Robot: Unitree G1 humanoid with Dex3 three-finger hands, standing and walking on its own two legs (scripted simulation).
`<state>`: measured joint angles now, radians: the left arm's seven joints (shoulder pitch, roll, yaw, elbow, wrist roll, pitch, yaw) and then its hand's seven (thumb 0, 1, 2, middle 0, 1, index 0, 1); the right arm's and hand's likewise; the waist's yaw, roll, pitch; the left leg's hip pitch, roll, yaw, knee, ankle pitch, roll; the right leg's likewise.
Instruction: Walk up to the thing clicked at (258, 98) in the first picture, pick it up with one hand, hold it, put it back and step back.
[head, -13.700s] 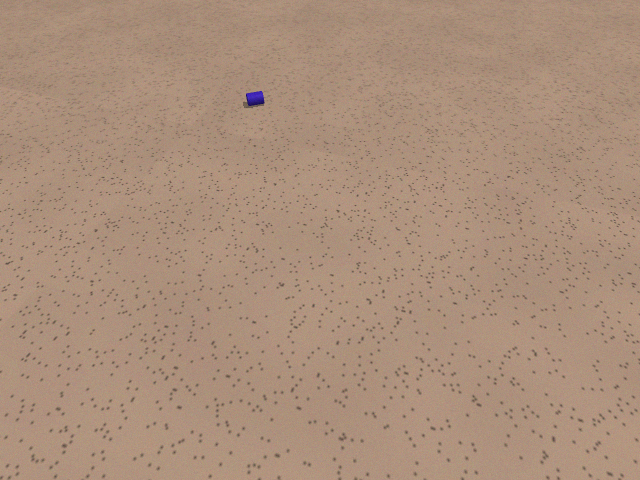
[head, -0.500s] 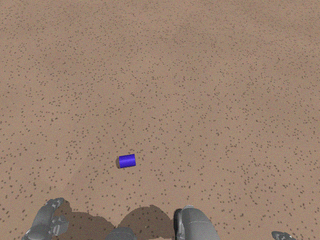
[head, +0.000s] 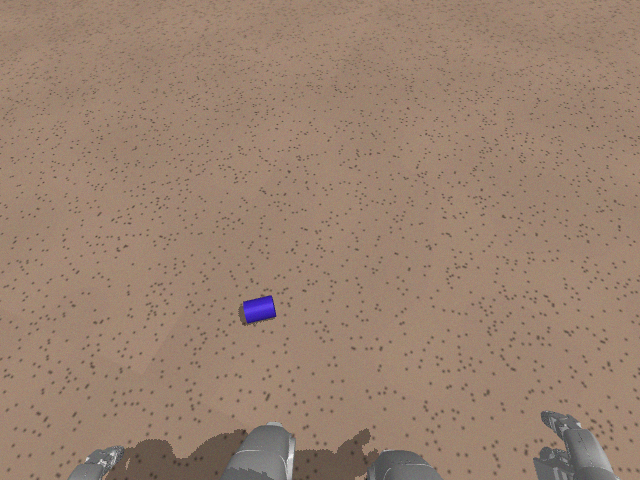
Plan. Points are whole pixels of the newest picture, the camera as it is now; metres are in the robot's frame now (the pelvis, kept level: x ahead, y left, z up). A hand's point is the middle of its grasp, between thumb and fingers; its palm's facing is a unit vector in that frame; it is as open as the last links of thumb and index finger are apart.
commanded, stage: walk up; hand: left
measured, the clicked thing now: (259, 309) +0.61 +0.25 -0.72
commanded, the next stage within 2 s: stand in 1.80 s
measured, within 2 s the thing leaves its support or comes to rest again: neither
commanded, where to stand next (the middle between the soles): +0.24 -0.01 m, yaw +3 degrees
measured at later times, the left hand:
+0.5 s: hand out of the picture -0.08 +0.26 -0.14, palm faces +0.08 -0.94 -0.33, open 7.4 cm
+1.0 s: hand out of the picture -0.10 +0.28 -0.14, palm faces +0.08 -0.91 -0.41, open 7.4 cm
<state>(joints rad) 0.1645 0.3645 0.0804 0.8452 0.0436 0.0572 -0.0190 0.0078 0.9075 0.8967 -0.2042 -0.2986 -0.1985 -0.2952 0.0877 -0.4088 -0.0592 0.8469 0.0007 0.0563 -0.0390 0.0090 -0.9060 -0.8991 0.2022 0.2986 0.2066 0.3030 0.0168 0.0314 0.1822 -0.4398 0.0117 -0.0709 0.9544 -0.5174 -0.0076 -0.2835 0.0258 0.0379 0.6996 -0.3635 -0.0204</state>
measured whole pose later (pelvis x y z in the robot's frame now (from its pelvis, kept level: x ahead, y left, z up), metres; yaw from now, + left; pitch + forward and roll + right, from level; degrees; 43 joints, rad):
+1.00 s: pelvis -0.14 +0.00 +0.01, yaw +4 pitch -4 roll +1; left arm 0.25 0.40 0.05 0.92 0.01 -0.02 0.01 0.01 0.90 0.90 -0.21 -0.30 -0.20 -0.30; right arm 0.18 -0.36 -0.07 0.94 -0.03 -0.01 0.03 0.01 -0.91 -0.90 0.20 0.30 0.20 0.30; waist 0.03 -0.02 0.13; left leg -0.28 -0.01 0.01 0.59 -0.22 0.00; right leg -0.21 -0.07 0.05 0.73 -0.42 0.01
